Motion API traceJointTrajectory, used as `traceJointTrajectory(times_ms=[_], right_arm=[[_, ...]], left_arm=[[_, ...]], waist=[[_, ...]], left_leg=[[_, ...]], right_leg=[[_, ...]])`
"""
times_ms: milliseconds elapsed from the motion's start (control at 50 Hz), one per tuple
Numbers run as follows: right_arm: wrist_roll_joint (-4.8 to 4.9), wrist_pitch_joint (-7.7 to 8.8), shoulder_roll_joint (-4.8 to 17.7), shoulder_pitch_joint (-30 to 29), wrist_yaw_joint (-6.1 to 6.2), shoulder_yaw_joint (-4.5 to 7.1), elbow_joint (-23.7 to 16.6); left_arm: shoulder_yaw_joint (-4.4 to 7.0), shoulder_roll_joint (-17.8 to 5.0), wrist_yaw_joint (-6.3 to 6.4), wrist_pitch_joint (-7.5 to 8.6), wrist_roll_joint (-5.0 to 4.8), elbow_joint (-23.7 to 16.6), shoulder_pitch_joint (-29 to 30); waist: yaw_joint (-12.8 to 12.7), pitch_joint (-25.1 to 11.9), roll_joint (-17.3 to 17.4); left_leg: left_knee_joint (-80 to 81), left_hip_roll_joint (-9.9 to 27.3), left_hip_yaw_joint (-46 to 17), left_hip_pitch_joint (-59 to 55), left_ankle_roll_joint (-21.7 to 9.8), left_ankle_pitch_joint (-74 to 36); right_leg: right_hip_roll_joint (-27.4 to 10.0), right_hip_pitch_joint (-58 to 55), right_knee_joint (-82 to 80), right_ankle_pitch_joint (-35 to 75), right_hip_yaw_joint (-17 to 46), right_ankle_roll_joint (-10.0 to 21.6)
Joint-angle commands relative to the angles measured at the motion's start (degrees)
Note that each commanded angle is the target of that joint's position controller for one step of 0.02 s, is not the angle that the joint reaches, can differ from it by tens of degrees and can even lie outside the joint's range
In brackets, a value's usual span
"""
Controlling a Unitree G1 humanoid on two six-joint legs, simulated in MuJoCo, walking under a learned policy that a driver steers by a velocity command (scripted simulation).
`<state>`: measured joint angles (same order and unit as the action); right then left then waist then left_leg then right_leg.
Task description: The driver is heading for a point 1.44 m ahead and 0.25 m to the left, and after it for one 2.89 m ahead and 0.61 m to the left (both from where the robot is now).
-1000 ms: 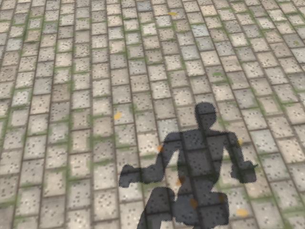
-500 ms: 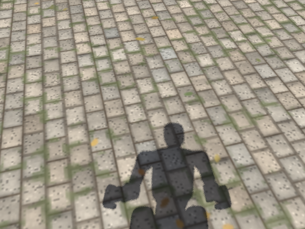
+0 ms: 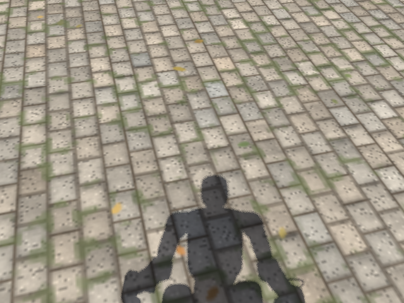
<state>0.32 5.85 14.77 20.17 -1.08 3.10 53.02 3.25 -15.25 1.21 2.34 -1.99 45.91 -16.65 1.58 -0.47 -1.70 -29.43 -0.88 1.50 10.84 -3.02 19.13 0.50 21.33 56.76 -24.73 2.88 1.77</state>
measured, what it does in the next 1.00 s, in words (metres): walks ahead: right foot, then left foot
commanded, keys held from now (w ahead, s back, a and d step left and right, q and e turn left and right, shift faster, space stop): w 0.56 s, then w+q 0.44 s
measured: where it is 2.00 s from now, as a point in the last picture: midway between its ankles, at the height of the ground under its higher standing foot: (158, 179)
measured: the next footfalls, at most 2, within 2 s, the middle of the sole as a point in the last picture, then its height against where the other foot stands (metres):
right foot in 0.36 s outside the picture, level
left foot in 0.90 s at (168, 267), level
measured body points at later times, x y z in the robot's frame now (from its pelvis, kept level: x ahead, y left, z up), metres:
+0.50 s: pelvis +0.25 -0.06 +0.00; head +0.28 -0.07 +0.45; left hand +0.39 +0.20 -0.11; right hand +0.28 -0.34 -0.14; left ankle +0.15 +0.08 -0.64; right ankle +0.31 -0.15 -0.74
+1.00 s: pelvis +0.54 +0.00 -0.01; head +0.58 +0.02 +0.43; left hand +0.55 +0.29 -0.14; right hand +0.76 -0.22 -0.11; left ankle +0.61 +0.09 -0.74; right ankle +0.39 -0.16 -0.64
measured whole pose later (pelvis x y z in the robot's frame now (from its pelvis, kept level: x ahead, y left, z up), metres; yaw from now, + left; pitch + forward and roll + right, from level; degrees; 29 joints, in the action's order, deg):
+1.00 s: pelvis +0.54 +0.00 -0.01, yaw +12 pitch +2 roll -1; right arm 1.0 4.0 16.4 8.4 -2.4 3.3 40.9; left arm 2.0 -16.2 -0.3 5.1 -0.6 50.1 -15.7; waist -1.0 3.0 0.3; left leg -33.3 -3.6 1.4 26.4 -5.3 9.1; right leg -0.3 14.4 65.1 -26.2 -0.3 0.9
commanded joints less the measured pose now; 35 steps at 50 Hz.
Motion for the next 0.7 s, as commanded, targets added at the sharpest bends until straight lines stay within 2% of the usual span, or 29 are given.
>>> traceJointTrajectory(times_ms=[20,40,60,100,140,200,240,280,300,320,340,360,380,400,420,440,460,480,500,520,560,620,660,700], right_arm=[[-0.01,0.59,7.28,1.72,0.28,0.93,-2.58],[-0.21,0.26,5.89,2.63,0.31,0.41,-2.27],[-0.25,0.02,5.63,3.80,0.44,0.23,-1.92],[-0.13,-0.52,6.42,5.01,0.98,0.22,-1.48],[-0.13,-0.97,7.90,5.37,1.55,0.39,-1.40],[0.16,-1.22,9.15,7.10,1.90,0.60,-0.71],[0.64,-1.35,9.21,7.62,1.87,0.74,-0.12],[0.94,-1.64,9.71,7.17,1.87,1.12,0.12],[0.88,-1.81,10.28,6.55,1.88,1.37,0.01],[0.78,-2.05,11.06,5.91,1.90,1.66,-0.16],[0.59,-2.45,11.05,5.10,1.94,1.67,-0.38],[0.06,-2.68,10.08,4.72,2.10,1.21,-1.10],[-0.67,-2.05,3.61,10.34,1.78,-0.68,-2.94],[0.46,-0.59,2.11,11.75,1.38,-1.35,-1.92],[2.20,0.49,8.44,5.45,1.00,0.50,-3.81],[2.77,1.03,9.35,0.10,0.97,0.72,-5.40],[2.00,1.03,8.41,-1.83,1.26,0.72,-5.72],[1.08,0.47,7.88,-1.24,1.52,1.09,-5.41],[0.80,-0.26,6.57,0.34,1.48,0.95,-4.93],[0.67,-0.90,5.37,1.13,1.52,0.78,-4.68],[0.34,-1.81,4.96,-0.97,1.73,0.75,-5.73],[0.16,-1.91,5.05,-6.75,1.50,0.65,-7.61],[0.35,-1.47,4.42,-10.33,0.89,0.30,-8.54],[0.64,-1.21,3.61,-14.64,0.29,-0.22,-10.02]], left_arm=[[1.50,-5.06,-0.83,2.97,0.59,-6.26,8.31],[1.47,-4.47,-1.31,2.92,0.83,-6.30,9.00],[1.31,-3.64,-1.72,2.77,0.96,-6.34,9.53],[0.82,-2.19,-2.13,2.51,1.09,-7.18,12.23],[0.08,-0.79,-2.50,2.63,0.94,-8.42,16.14],[-0.26,-1.23,-3.26,2.80,0.48,-9.77,20.67],[-0.24,-2.10,-3.69,2.94,0.25,-10.62,22.48],[0.04,-3.53,-4.09,3.20,0.30,-11.14,22.92],[0.43,-4.59,-4.14,3.31,0.41,-10.91,21.58],[1.09,-5.98,-3.97,3.30,0.60,-10.15,18.35],[2.27,-7.92,-3.54,3.14,0.66,-7.84,10.56],[3.45,-10.29,-2.83,2.83,0.62,-4.86,-0.04],[4.66,-16.23,-2.33,2.50,2.18,-3.30,-8.17],[3.69,-13.44,-2.74,2.37,1.59,-2.24,-9.12],[2.41,-9.78,-2.81,2.51,1.16,-2.49,-4.03],[1.82,-7.95,-2.72,2.58,1.17,-2.99,0.37],[1.36,-6.65,-2.93,2.85,1.60,-3.11,3.92],[0.96,-5.10,-3.11,3.33,2.24,-3.24,6.21],[0.91,-4.71,-3.22,3.57,2.48,-2.97,7.24],[0.97,-4.72,-3.29,3.95,2.26,-2.45,7.15],[1.16,-5.84,-3.13,4.57,2.00,-1.06,6.01],[1.49,-7.34,-2.17,4.56,2.37,0.66,3.68],[1.46,-7.97,-1.75,4.44,2.29,1.32,2.75],[1.57,-8.98,-1.45,4.36,2.18,2.39,0.58]], waist=[[1.58,6.03,6.92],[1.76,5.26,7.38],[1.97,4.71,7.77],[2.49,4.75,6.85],[3.33,5.45,6.63],[4.34,7.14,7.42],[3.94,8.47,7.60],[2.58,8.38,7.59],[1.19,7.01,7.90],[-1.02,4.11,8.70],[-5.34,-0.99,8.62],[-10.02,-7.81,7.62],[-8.92,-18.47,-5.78],[-8.08,-24.66,-13.91],[-7.85,-13.37,-9.43],[-6.46,-6.22,-5.63],[-4.27,-2.05,-1.33],[-2.03,-0.76,-1.97],[-0.55,-0.60,-3.08],[0.11,-0.44,-2.92],[0.60,1.57,-2.03],[-0.88,3.52,-0.83],[-2.30,3.96,-0.48],[-4.25,4.64,0.12]], left_leg=[[20.44,17.06,-24.95,-15.72,-8.49,2.72],[21.09,15.21,-20.98,-15.07,-7.66,-2.65],[21.40,14.14,-17.81,-15.06,-7.58,-8.21],[21.74,12.74,-13.01,-14.27,-7.63,-15.75],[22.37,11.84,-9.66,-11.37,-7.30,-18.02],[23.49,12.51,-7.72,-8.07,-7.48,-17.00],[23.24,14.20,-7.66,-9.33,-7.32,-17.82],[21.22,15.84,-7.33,-12.56,-6.47,-22.59],[18.73,16.14,-6.76,-13.99,-5.85,-29.75],[14.07,15.85,-5.77,-14.88,-5.18,-40.75],[4.84,13.95,-3.71,-13.54,-3.96,-50.21],[-8.11,11.47,-2.31,-5.42,-2.10,-47.10],[-31.64,3.88,-0.35,15.43,1.18,-21.22],[-44.06,-2.26,-7.31,24.90,1.88,12.46],[-48.36,1.70,-9.22,31.31,0.86,10.31],[-47.03,4.61,-7.20,31.88,-0.03,5.12],[-43.41,7.01,-6.11,29.54,0.14,0.49],[-40.04,8.95,-6.52,25.92,0.26,-2.58],[-38.64,9.73,-6.65,22.78,0.60,-4.09],[-37.40,10.00,-6.27,21.58,1.05,-4.60],[-33.68,10.54,-5.69,23.48,2.19,-7.14],[-24.12,10.67,-5.79,28.39,3.38,-17.06],[-16.11,9.25,-4.62,26.74,3.02,-23.93],[-10.58,7.75,-3.25,25.53,2.53,-27.47]], right_leg=[[-6.01,27.50,4.46,8.43,1.77,1.61],[-6.20,25.41,2.38,11.16,0.63,1.18],[-5.90,24.44,0.16,13.19,-0.74,0.49],[-5.29,23.12,-6.36,16.56,-2.52,-1.05],[-4.36,19.65,-14.29,21.23,-3.71,-2.08],[-2.98,14.42,-21.53,26.11,-4.95,-2.48],[-3.00,13.71,-24.03,26.49,-4.10,-1.34],[-2.78,12.74,-26.08,24.44,-3.71,0.50],[-1.99,9.97,-26.67,22.96,-4.15,1.51],[-0.41,4.60,-26.73,21.55,-5.35,2.69],[1.34,-5.75,-27.18,21.34,-6.71,4.40],[-1.20,-21.67,-25.70,21.05,-3.91,6.49],[-17.04,-44.90,-26.48,12.59,19.73,14.06],[-23.62,-47.81,-39.36,0.00,42.30,18.46],[-21.31,-39.35,-41.98,-4.59,36.65,15.03],[-19.17,-30.26,-42.92,-0.81,27.90,13.07],[-16.77,-21.60,-44.59,6.36,21.25,12.07],[-14.24,-16.17,-45.96,11.57,16.30,11.11],[-13.04,-12.71,-47.60,13.63,13.64,11.15],[-12.57,-10.72,-48.83,15.55,11.88,11.75],[-12.32,-8.22,-50.81,18.62,8.61,12.59],[-11.96,-10.21,-52.05,22.39,3.52,11.90],[-10.64,-10.63,-52.19,24.66,-0.83,10.19],[-11.08,-12.32,-52.82,24.67,-3.42,9.39]])
Velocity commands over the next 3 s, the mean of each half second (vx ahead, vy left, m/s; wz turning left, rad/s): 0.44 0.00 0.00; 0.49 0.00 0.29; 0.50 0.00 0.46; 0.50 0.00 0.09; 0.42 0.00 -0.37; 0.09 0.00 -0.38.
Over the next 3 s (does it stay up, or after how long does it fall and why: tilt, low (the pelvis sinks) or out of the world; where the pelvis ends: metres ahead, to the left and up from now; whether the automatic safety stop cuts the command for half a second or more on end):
stays up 1.42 0.31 0.00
